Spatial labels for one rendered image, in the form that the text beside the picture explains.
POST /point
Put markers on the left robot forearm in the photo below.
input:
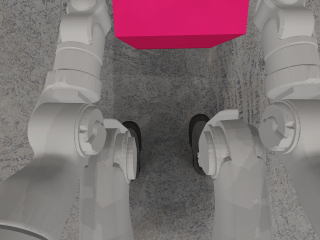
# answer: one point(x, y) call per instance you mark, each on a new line
point(75, 77)

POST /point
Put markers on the robot right foot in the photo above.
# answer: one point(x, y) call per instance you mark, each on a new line
point(196, 126)

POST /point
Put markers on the left robot thigh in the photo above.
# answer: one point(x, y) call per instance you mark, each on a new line
point(104, 209)

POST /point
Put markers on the robot left upper arm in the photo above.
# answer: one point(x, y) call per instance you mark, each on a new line
point(35, 202)

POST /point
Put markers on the right robot forearm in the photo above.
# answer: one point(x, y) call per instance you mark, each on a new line
point(290, 49)

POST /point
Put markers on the robot right upper arm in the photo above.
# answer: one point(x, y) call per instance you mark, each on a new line
point(291, 128)

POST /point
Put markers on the carton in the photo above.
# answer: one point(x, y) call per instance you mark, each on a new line
point(179, 24)

